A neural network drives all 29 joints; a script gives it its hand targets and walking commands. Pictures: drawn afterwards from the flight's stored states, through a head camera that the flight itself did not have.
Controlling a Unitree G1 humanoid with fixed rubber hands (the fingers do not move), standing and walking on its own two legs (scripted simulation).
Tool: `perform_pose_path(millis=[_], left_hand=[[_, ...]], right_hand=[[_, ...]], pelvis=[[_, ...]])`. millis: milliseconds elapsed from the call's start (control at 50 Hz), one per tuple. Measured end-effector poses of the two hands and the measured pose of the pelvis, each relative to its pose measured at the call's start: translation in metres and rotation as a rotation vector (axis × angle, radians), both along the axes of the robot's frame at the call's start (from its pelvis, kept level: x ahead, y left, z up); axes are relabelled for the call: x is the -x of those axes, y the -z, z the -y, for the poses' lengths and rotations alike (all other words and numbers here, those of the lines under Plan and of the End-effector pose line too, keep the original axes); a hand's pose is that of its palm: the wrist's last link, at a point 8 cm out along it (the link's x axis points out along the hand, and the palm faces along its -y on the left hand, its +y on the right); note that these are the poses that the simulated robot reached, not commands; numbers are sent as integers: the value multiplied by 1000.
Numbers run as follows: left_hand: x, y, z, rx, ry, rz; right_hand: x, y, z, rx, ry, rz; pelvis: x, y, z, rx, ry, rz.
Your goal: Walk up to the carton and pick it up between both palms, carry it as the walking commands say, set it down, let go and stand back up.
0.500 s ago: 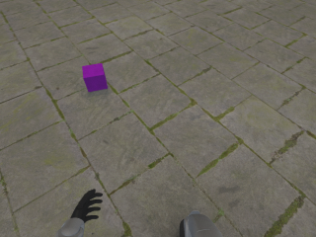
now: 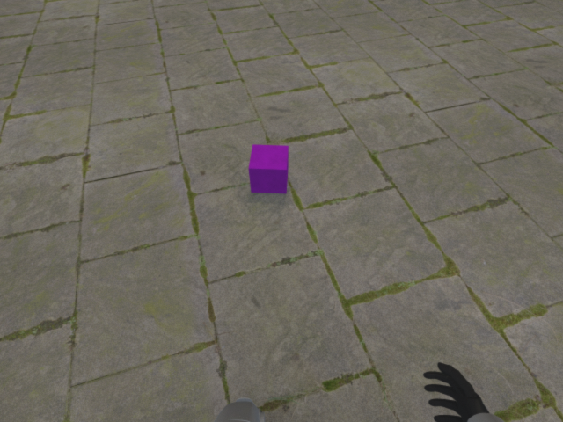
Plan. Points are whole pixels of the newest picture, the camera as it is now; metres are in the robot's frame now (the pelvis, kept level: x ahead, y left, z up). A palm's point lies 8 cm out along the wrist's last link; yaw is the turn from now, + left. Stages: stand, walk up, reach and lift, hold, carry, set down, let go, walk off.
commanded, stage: walk up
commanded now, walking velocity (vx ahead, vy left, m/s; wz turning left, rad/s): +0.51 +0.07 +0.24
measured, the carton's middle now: (269, 169) +1.28 +0.22 -0.69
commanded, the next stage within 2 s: none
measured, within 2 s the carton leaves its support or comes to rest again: neither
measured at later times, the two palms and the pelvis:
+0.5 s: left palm (197, 243) +0.45 +0.25 -0.12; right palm (454, 419) +0.17 -0.21 -0.11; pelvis +0.27 +0.03 +0.00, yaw +5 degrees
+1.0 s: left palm (182, 256) +0.41 +0.27 -0.11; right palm (391, 176) +0.69 -0.17 -0.12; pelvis +0.53 +0.04 +0.01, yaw +4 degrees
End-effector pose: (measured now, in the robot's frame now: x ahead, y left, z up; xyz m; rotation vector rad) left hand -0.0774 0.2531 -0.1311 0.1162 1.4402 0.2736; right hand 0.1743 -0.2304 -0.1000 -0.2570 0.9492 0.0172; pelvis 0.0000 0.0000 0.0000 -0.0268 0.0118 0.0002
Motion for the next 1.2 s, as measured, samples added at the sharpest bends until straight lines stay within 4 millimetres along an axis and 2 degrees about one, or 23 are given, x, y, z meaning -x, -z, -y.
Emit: perform_pose_path(millis=[60,100,140,220,300,360,400,440,500,560,600,620,660,760,840,920,960,1020,1080,1120,1160,1200], left_hand=[[-32,19,-15,29,-17,-16],[-69,26,-25,42,6,-2],[-119,25,-34,47,42,56],[-227,13,-47,52,109,201],[-317,3,-48,61,162,288],[-378,-4,-40,77,191,343],[-419,-7,-31,89,208,382],[-460,-11,-19,101,224,423],[-524,-15,1,111,251,485],[-586,-15,19,92,272,542],[-616,-7,23,49,262,563],[-621,-3,22,25,251,550],[-610,4,16,-6,216,471],[-533,-4,-3,-64,75,188],[-487,-17,-5,-65,-9,34],[-472,-25,-7,-52,-72,-47],[-476,-26,-11,-41,-97,-66],[-495,-19,-21,-8,-116,-75],[-526,-2,-40,26,-124,-76],[-552,15,-58,43,-112,-80],[-588,23,-76,51,-75,-62],[-634,23,-91,54,-35,-7]], right_hand=[[-51,5,-26,19,-26,47],[-61,9,-34,39,-4,40],[-50,10,-33,59,42,-21],[-9,6,-25,97,153,-194],[25,1,-25,111,240,-343],[35,-2,-28,107,291,-432],[34,-3,-30,100,317,-479],[26,-1,-30,92,337,-516],[3,6,-25,83,358,-559],[-28,23,-15,67,359,-612],[-54,41,-7,50,341,-645],[-73,49,-3,43,324,-647],[-123,58,5,34,289,-591],[-272,54,17,18,177,-379],[-368,41,8,0,103,-261],[-444,29,-17,-30,41,-183],[-478,24,-35,-46,10,-151],[-529,18,-67,-60,-26,-97],[-576,16,-98,-42,-51,-44],[-600,20,-111,-11,-47,-6],[-603,19,-115,19,-18,-14],[-589,13,-110,52,29,-68]], pelvis=[[-39,14,-22,5,-5,-11],[-58,17,-33,3,-15,-16],[-78,11,-40,9,-19,-19],[-119,-3,-49,17,-39,-18],[-159,-10,-51,23,-55,-10],[-190,-12,-48,25,-67,-4],[-212,-12,-44,24,-75,-3],[-236,-11,-39,21,-81,-6],[-274,-5,-29,13,-81,-15],[-317,8,-18,4,-71,-31],[-349,23,-8,-16,-82,-33],[-362,27,-4,-13,-78,-34],[-381,26,1,-9,-81,-31],[-427,6,2,-28,-78,-4],[-461,-4,-6,-48,-63,8],[-495,-10,-20,-57,-61,14],[-512,-11,-31,-58,-63,15],[-541,-8,-48,-46,-77,12],[-574,1,-71,-24,-79,2],[-596,13,-88,-10,-72,-3],[-611,13,-99,-8,-73,-6],[-626,6,-106,3,-70,-3]])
